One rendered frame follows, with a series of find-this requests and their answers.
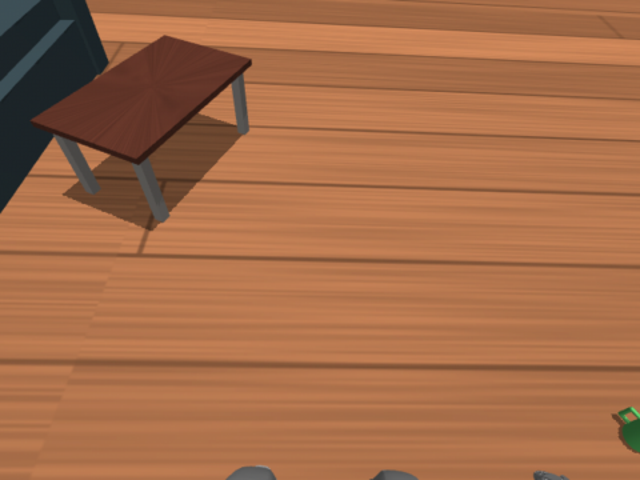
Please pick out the coffee table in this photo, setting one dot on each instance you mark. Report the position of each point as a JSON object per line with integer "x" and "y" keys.
{"x": 132, "y": 109}

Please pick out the mug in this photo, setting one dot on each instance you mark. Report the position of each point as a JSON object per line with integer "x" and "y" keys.
{"x": 631, "y": 430}

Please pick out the sofa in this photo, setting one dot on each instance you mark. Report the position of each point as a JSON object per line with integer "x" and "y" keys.
{"x": 48, "y": 50}

